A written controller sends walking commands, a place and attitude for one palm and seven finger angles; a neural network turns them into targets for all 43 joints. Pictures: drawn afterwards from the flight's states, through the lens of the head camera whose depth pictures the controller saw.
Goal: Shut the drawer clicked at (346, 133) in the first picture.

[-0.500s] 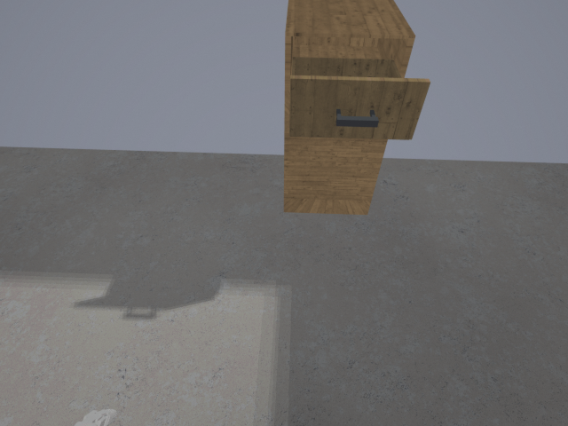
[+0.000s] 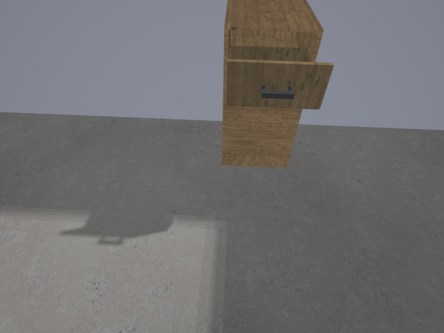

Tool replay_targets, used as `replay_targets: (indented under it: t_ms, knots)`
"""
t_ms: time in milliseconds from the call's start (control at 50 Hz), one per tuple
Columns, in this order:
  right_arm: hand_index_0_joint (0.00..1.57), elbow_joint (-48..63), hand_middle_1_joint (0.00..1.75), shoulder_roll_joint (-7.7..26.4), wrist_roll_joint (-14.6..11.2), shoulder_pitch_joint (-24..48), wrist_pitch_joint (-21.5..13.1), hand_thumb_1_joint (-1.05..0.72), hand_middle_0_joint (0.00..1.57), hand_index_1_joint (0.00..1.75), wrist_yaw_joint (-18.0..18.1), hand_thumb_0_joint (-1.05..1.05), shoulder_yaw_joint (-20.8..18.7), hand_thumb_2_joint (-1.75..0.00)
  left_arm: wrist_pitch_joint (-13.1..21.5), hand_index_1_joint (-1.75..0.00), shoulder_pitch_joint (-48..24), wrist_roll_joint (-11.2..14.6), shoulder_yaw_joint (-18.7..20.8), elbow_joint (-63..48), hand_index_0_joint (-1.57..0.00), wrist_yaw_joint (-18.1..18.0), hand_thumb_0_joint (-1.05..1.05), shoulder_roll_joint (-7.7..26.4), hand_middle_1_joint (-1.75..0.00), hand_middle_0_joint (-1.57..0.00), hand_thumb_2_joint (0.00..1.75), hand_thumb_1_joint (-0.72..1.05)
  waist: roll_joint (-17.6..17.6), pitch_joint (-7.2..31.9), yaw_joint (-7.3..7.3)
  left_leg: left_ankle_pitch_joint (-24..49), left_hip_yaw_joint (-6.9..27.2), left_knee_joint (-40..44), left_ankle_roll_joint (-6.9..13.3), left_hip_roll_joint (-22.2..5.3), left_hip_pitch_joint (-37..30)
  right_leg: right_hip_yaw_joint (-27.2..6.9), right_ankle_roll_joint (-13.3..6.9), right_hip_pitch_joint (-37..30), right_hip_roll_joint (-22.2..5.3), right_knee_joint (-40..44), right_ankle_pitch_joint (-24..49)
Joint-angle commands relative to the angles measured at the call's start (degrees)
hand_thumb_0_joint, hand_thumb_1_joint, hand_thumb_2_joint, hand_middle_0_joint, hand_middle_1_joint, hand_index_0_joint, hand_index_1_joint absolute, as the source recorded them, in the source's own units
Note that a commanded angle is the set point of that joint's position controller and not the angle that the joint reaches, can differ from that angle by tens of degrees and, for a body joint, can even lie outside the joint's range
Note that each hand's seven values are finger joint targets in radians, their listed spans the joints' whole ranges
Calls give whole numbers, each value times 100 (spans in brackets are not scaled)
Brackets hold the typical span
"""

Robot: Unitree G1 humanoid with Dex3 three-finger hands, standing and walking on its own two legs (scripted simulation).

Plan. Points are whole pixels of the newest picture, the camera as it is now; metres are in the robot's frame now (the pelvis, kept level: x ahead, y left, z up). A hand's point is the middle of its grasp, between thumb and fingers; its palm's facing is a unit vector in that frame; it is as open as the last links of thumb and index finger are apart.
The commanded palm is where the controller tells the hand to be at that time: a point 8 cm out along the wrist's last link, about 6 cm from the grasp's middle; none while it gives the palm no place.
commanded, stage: stand and wait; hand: left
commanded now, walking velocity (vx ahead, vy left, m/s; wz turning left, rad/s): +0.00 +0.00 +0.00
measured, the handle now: (277, 91) +0.92 -0.14 -0.03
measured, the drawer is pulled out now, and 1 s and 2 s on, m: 0.30 0.30 0.30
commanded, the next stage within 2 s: look at it before walking up in 0.32 s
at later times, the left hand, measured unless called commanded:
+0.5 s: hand out of the picture +0.06 +0.24 -0.15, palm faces -0.02 -0.94 -0.33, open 7.4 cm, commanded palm none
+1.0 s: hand out of the picture +0.08 +0.25 -0.15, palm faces -0.02 -0.94 -0.34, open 7.4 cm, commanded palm none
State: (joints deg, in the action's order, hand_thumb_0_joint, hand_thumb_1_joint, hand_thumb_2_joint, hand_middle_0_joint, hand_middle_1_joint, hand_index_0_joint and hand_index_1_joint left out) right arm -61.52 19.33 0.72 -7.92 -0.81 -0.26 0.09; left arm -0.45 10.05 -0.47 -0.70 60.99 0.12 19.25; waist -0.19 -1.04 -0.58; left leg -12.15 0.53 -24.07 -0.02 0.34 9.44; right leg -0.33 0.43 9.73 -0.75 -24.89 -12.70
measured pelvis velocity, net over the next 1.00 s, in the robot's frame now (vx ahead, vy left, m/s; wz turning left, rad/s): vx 0.01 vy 0.00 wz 0.00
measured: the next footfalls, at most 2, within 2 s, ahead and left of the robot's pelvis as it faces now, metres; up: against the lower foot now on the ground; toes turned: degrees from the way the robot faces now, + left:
left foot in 1.98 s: +0.08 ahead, +0.11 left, +0.00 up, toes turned -26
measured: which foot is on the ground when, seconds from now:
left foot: down 0.00-1.00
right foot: down 0.00-1.00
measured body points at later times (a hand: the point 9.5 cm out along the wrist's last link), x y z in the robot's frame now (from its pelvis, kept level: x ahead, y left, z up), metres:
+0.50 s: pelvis -0.01 +0.00 +0.00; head -0.01 -0.01 +0.45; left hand +0.07 +0.29 -0.13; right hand +0.06 -0.30 -0.14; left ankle +0.01 +0.12 -0.74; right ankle +0.01 -0.12 -0.74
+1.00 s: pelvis +0.01 +0.00 +0.00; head +0.01 -0.01 +0.45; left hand +0.08 +0.29 -0.13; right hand +0.10 -0.30 -0.13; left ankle +0.01 +0.12 -0.74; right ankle +0.01 -0.12 -0.74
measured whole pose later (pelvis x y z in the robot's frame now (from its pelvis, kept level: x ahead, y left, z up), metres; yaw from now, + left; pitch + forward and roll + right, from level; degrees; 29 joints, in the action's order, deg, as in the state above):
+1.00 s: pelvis +0.01 +0.00 +0.00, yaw +0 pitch -2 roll +0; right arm -63.8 19.2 0.5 -6.6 -1.4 -0.2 0.5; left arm 0.2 8.2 -0.5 -0.5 62.7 0.0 19.4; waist -0.1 -1.4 -0.5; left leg -11.2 0.6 -20.7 -0.4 0.0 7.8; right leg -0.3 0.2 8.1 -0.4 -21.5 -11.8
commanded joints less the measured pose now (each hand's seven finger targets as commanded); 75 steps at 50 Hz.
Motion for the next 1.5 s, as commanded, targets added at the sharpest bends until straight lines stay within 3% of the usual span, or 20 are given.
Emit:
replay_targets:
  t_ms: [0,340,640,780,1060,1140,1180,1280,1300,1320,1340,1360,1380,1400,1420,1440,1460,1480]
  knots:
    - [20,353,30,1133,-12,365,-141,-90,20,30,98,0,-242,-90,190,-30,-362,-19,282,-368,-20,-60,0,1208,-30,-20,90,90,42,164,43,296,566,536,186,-615,82,-609,-226,98,-608,618,11]
    - [20,117,30,1168,-11,188,-146,-90,20,30,90,0,-229,-90,190,-30,-352,-19,277,-205,-20,-58,0,1217,-30,-20,90,90,72,85,47,100,614,674,152,-636,140,-674,-218,160,-601,754,-281]
    - [20,111,30,1158,-18,248,-157,-90,20,30,95,0,-221,-90,206,-30,-389,-22,277,-221,-20,-59,0,1204,-30,-20,90,90,33,148,47,432,605,673,136,-669,17,-628,-199,53,-594,739,138]
    - [20,129,30,1169,-29,285,-176,-90,20,30,109,0,-209,-90,220,-30,-373,-20,282,-208,-20,-63,0,1199,-30,-20,90,90,8,404,42,943,597,624,148,-717,-175,-543,-201,-186,-607,637,748]
    - [20,136,30,1227,-19,379,-160,-90,20,30,139,0,-230,-90,202,-30,-415,-24,303,-228,-20,-60,0,1251,-30,-20,90,90,50,270,55,1046,441,599,115,-754,-386,-629,-217,-96,-590,669,1120]
    - [20,202,30,524,-11,-52,-24,-90,20,30,185,0,-169,-90,-15,-30,-16,-26,248,-289,-20,-84,0,636,-30,-20,90,90,74,267,77,1046,82,178,2,-797,-380,-769,-154,221,-542,214,1560]
    - [20,353,30,561,-12,-155,32,-90,20,30,209,0,-241,-90,-80,-30,58,-46,299,-419,-20,-73,0,652,-30,-20,90,90,140,205,87,879,31,51,22,-855,-329,-825,-161,468,-459,-13,1492]
    - [20,714,30,684,7,-152,80,-90,20,30,236,0,-416,-90,-151,-30,199,-64,399,-767,-20,-16,0,520,-30,-20,90,90,-349,233,67,780,177,18,260,-1303,-256,-645,-108,978,-95,-974,1141]
    - [20,768,30,714,7,-127,73,-90,20,30,240,0,-448,-90,-165,-30,230,-63,410,-820,-20,-1,0,453,-30,-20,90,90,-588,200,46,899,280,99,389,-1508,-182,-509,-66,1080,-1,-1369,754]
    - [20,816,30,719,9,-100,60,-90,20,30,235,0,-478,-90,-181,-30,277,-65,421,-887,-20,15,0,365,-30,-20,90,90,-819,187,17,1179,380,182,574,-1781,-141,-292,-16,1188,87,-1823,-226]
    - [20,870,30,724,18,-40,49,-90,20,30,225,0,-501,-90,-203,-30,330,-65,439,-936,-20,29,0,257,-30,-20,90,90,-1043,146,-29,1486,406,226,761,-1989,-108,-72,36,1237,95,-2144,-1093]
    - [20,944,30,706,25,82,54,-90,20,30,217,0,-525,-90,-215,-30,462,-60,463,-949,-20,44,0,214,-30,-20,90,90,-1095,135,-103,1567,283,117,814,-2077,86,-53,34,1062,-21,-2201,-1355]
    - [20,1024,30,672,25,159,63,-90,20,30,210,0,-535,-90,-212,-30,630,-60,487,-949,-20,55,0,220,-30,-20,90,90,-936,138,-190,1444,144,-112,754,-2068,363,-82,3,749,-116,-2001,-1269]
    - [20,1064,30,636,32,300,83,-90,20,30,208,0,-541,-90,-195,-30,910,-75,528,-911,-20,69,0,194,-30,-20,90,90,-747,74,-371,1115,-150,-637,541,-1870,761,-72,-19,318,-138,-1454,-760]
    - [20,1126,30,458,11,335,136,-90,20,30,190,0,-528,-90,-134,-30,1192,-119,598,-862,-20,54,0,417,-30,-20,90,90,145,39,-515,209,-629,-1834,99,-1264,1261,-641,-140,-20,-404,-405,328]
    - [20,1324,30,-70,-21,212,175,-90,20,30,164,0,-434,-90,-47,-30,1290,-180,720,-916,-20,-44,0,1056,-30,-20,90,90,2169,-43,-456,-2096,-872,-3515,-344,-231,2487,-3160,-568,-129,-1843,756,1340]
    - [20,1382,30,100,-15,367,222,-90,20,30,187,0,-462,-90,-88,-30,1382,-82,693,-956,-20,-105,0,1030,-30,-20,90,90,1587,23,-494,-2181,36,-4075,-247,-223,2293,-3356,-863,252,-1972,1049,1273]
    - [20,1328,30,144,-20,264,255,-90,20,30,181,0,-500,-90,-74,-30,1085,-70,710,-1010,-20,-138,0,881,-30,-20,90,90,1627,-85,-318,-1804,187,-4240,-206,-328,2287,-3114,-748,404,-1678,1143,830]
